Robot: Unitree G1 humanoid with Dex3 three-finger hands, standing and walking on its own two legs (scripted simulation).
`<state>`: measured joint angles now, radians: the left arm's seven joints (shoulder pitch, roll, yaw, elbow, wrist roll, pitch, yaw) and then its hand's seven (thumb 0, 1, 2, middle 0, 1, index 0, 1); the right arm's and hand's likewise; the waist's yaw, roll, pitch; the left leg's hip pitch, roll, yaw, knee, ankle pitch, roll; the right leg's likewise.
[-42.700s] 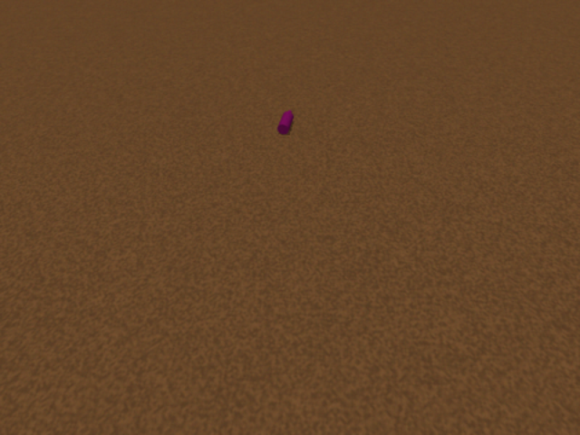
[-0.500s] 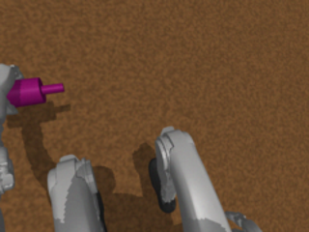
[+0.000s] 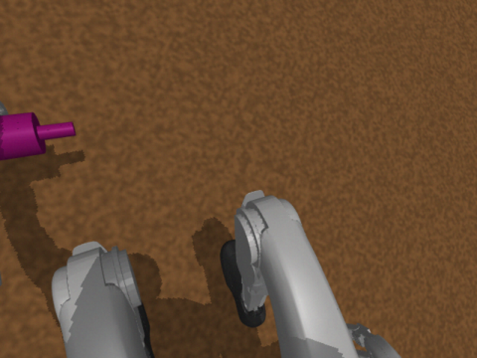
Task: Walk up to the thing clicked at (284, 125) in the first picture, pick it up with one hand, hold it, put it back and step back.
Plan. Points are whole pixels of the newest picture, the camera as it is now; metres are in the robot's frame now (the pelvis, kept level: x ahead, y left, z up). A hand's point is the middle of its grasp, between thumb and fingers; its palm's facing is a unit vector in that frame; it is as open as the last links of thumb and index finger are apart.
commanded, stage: lower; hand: left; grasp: from above
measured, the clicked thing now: (5, 137) +0.51 +0.26 -0.21
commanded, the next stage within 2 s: rest in 0.24 s
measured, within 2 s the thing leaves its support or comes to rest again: rests again in 1.82 s
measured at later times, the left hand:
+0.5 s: hand out of the picture +0.50 +0.29 -0.23, palm faces -0.48 -0.06 -0.87, open 9.6 cm
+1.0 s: hand (3, 152) +0.50 +0.29 -0.27, palm faces -0.48 -0.07 -0.87, open 9.6 cm
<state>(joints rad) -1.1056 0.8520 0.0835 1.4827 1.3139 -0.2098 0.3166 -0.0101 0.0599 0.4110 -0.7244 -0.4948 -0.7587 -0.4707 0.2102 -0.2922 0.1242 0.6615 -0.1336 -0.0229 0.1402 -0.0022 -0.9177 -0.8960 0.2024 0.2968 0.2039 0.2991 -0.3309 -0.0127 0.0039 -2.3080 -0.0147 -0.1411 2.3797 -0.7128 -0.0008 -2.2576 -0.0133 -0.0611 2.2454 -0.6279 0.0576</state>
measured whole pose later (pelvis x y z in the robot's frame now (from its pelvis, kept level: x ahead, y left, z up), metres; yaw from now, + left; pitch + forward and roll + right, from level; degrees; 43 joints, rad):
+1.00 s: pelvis +0.00 +0.01 -0.03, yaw -4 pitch +32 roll -14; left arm -1.16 1.02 0.10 1.64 1.35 -0.22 0.46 -0.01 0.08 0.38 -0.73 -0.46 -0.76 -0.44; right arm 0.17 -0.34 0.25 0.60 -0.19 -0.11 0.16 0.00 -0.90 -0.89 0.20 0.30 0.20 0.30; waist -0.41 -0.10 0.14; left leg -2.36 -0.01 -0.21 2.51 -0.73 0.00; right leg -2.28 0.01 -0.12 2.31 -0.62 0.06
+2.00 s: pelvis +0.00 +0.01 -0.03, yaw -6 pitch +30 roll -16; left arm -1.18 1.09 0.07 1.69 1.31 -0.23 0.47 0.00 -0.15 0.69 -0.38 -0.73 -0.39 -0.72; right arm 0.13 -0.36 0.32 0.60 -0.20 -0.15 0.19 0.00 -0.90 -0.89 0.20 0.30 0.21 0.30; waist -0.43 -0.11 0.17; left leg -2.36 0.00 -0.24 2.53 -0.73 0.02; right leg -2.27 0.03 -0.14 2.30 -0.60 0.08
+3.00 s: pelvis +0.00 +0.01 -0.01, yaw -3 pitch +35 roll -13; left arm -1.08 0.91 0.05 1.26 1.21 -0.08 0.21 0.00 -0.51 1.00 -0.09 -1.00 -0.09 -1.01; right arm 0.19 -0.33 0.16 0.59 -0.13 -0.02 0.21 0.00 -0.92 -0.90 0.20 0.30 0.20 0.30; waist -0.31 0.00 0.00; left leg -2.33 -0.02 -0.17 2.42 -0.72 0.02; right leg -2.25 -0.01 -0.09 2.25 -0.63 0.06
